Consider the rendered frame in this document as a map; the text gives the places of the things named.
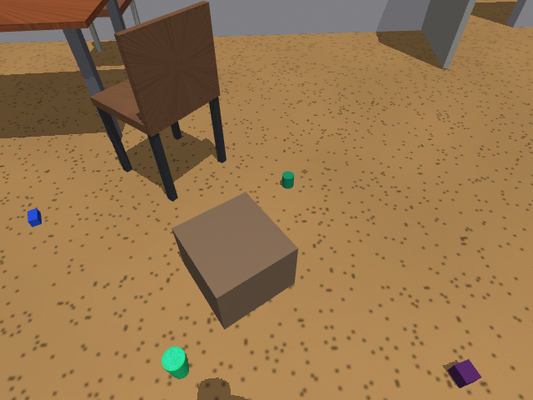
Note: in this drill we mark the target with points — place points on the table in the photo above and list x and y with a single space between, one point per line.
70 16

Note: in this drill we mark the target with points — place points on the chair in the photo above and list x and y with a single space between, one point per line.
123 4
172 71

